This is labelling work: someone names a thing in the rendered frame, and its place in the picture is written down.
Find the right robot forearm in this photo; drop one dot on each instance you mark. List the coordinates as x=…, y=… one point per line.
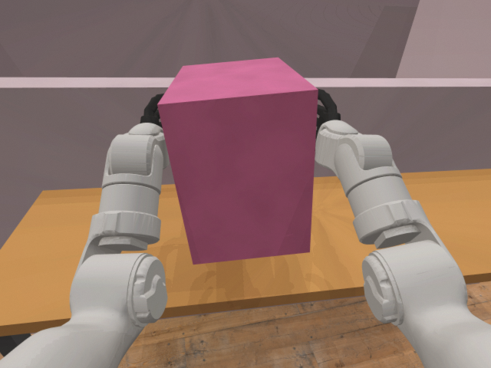
x=385, y=214

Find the right robot upper arm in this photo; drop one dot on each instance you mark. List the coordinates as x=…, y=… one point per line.
x=417, y=288

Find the carton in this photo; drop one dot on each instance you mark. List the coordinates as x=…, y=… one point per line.
x=240, y=136

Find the right robot hand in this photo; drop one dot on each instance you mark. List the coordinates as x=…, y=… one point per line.
x=328, y=112

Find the left robot forearm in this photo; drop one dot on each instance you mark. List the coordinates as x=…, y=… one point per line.
x=127, y=218

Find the left robot upper arm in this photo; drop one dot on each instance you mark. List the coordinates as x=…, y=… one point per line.
x=113, y=298

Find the table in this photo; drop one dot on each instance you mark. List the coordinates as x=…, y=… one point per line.
x=39, y=260

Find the left robot hand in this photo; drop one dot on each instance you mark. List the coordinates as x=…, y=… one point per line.
x=151, y=113

